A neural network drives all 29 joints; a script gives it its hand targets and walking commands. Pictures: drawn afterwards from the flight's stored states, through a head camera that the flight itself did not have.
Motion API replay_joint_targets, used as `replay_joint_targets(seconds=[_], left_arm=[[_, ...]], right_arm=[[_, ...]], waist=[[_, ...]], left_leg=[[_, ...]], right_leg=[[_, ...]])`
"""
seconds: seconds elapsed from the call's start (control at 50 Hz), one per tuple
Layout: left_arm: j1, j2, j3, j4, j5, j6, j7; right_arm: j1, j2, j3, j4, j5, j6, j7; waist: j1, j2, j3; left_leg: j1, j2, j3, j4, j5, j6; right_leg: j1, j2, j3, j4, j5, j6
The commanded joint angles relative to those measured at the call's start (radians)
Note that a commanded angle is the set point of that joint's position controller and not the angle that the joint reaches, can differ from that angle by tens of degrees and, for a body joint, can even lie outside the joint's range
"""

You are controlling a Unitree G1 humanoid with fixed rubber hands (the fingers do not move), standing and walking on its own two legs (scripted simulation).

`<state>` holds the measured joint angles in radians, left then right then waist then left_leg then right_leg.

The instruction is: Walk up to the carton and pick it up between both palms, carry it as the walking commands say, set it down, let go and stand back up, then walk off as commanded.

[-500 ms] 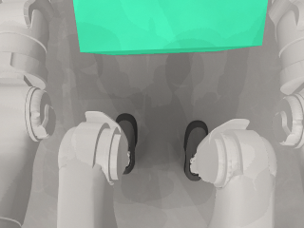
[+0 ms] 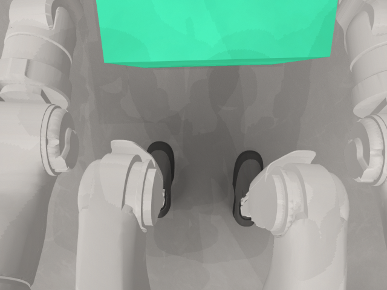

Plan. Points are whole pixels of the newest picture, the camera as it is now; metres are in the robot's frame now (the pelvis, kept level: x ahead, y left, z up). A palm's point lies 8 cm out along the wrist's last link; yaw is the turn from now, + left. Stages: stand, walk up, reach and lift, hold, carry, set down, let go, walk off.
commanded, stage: reach and lift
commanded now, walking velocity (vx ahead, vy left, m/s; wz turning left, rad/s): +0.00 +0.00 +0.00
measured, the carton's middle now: out of the picture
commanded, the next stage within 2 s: none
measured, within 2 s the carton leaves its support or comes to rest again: leaves its support in 1.06 s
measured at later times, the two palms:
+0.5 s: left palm out of the picture +0.56 +0.22 -0.16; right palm out of the picture +0.57 -0.16 -0.16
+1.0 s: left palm out of the picture +0.55 +0.23 -0.16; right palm out of the picture +0.57 -0.15 -0.16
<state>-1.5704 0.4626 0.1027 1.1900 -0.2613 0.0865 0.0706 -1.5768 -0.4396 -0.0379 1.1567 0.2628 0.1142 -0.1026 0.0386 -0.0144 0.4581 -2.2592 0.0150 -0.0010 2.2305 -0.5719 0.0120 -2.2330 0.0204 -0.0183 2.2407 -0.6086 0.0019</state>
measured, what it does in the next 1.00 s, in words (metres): stands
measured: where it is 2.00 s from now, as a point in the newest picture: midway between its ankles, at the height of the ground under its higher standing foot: (202, 195)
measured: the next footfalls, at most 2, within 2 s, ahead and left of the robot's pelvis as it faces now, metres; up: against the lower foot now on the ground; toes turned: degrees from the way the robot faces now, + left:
none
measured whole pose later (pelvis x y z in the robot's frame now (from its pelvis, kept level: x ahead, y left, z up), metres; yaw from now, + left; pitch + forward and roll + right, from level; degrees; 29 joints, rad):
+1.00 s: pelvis +0.00 +0.00 +0.00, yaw +0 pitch +33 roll -1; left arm -1.54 0.43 0.17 1.03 -0.17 0.22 0.06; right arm -1.54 -0.41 -0.10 1.03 0.23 0.22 -0.07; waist 0.04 -0.03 0.49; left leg -2.24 0.02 0.00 2.25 -0.58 0.02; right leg -2.22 0.03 -0.02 2.26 -0.61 0.00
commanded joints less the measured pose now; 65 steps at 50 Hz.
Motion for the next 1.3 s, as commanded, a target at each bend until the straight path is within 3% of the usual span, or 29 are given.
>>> replay_joint_targets(seconds=[0.0,0.1,0.32,0.4,0.48,0.56,0.66,0.8,0.96,1.08,1.2,1.28], left_arm=[[-0.279,0.115,0.01,-0.091,0.003,-0.021,0.004],[-0.287,0.096,0.024,-0.076,0.021,-0.028,0.009],[-0.371,-0.109,-0.069,-0.107,-0.031,-0.038,-0.033],[-0.436,-0.345,-0.119,-0.13,-0.023,-0.022,-0.095],[-0.501,-0.678,-0.151,-0.156,0.014,0.023,-0.204],[-0.473,-0.802,-0.132,-0.193,0.045,0.069,-0.272],[-0.462,-0.855,-0.15,-0.234,0.04,0.105,-0.313],[-0.45,-0.903,-0.175,-0.255,0.033,0.137,-0.332],[-0.532,-0.924,-0.23,-0.395,-0.011,0.139,-0.306],[-0.593,-0.935,-0.277,-0.528,-0.06,0.124,-0.285],[-0.473,-0.999,-0.221,-0.42,-0.001,0.138,-0.294],[-0.419,-1.017,-0.158,-0.376,0.071,0.158,-0.309]], right_arm=[[-0.307,-0.03,0.021,-0.114,0.011,-0.021,-0.002],[-0.323,0.014,0.044,-0.114,0.017,-0.022,-0.006],[-0.424,0.213,0.143,-0.18,0.052,-0.027,0.018],[-0.497,0.445,0.178,-0.193,0.054,-0.021,0.077],[-0.572,0.77,0.187,-0.214,0.019,0.006,0.177],[-0.547,0.878,0.156,-0.235,-0.008,0.043,0.237],[-0.545,0.908,0.157,-0.267,0.002,0.068,0.271],[-0.561,0.918,0.164,-0.299,0.023,0.086,0.295],[-0.674,0.948,0.224,-0.466,0.071,0.077,0.272],[-0.645,0.979,0.221,-0.521,0.057,0.077,0.234],[-0.518,0.99,0.123,-0.411,-0.042,0.091,0.241],[-0.467,1.001,0.064,-0.384,-0.104,0.113,0.262]], waist=[[0.05,0.001,-1.29],[0.074,-0.015,-1.28],[0.067,-0.021,-1.301],[0.065,-0.013,-1.27],[0.065,-0.016,-1.185],[0.074,-0.025,-1.125],[0.079,-0.008,-1.1],[0.072,0.014,-1.116],[0.078,-0.001,-1.454],[0.034,0.01,-1.665],[-0.004,0.035,-1.432],[-0.002,0.033,-1.33]], left_leg=[[0.669,-0.018,0.004,-0.16,0.389,-0.019],[0.647,-0.024,0.011,-0.17,0.38,-0.016],[0.647,-0.039,0.015,-0.184,0.387,-0.006],[0.648,-0.05,0.013,-0.184,0.383,-0.002],[0.616,-0.065,0.023,-0.173,0.345,0.003],[0.594,-0.066,0.041,-0.156,0.319,0.008],[0.609,-0.062,0.05,-0.144,0.299,0.011],[0.661,-0.062,0.044,-0.146,0.293,0.017],[0.789,-0.073,0.047,-0.139,0.438,0.017],[0.82,-0.084,0.059,-0.158,0.541,-0.002],[0.703,-0.094,0.048,-0.224,0.447,-0.01],[0.636,-0.098,0.047,-0.259,0.38,-0.006]], right_leg=[[0.564,0.024,-0.009,-0.151,0.331,0.024],[0.584,0.031,-0.001,-0.159,0.336,0.028],[0.664,0.049,0.009,-0.177,0.374,0.022],[0.648,0.058,0.003,-0.177,0.368,0.017],[0.602,0.07,-0.011,-0.171,0.327,0.008],[0.561,0.075,-0.022,-0.161,0.291,-0.001],[0.517,0.073,-0.032,-0.151,0.25,-0.012],[0.476,0.069,-0.045,-0.143,0.218,-0.023],[0.602,0.08,-0.053,-0.134,0.341,-0.017],[0.711,0.093,-0.053,-0.158,0.474,-0.016],[0.561,0.092,-0.061,-0.223,0.382,-0.023],[0.503,0.091,-0.059,-0.258,0.324,-0.024]])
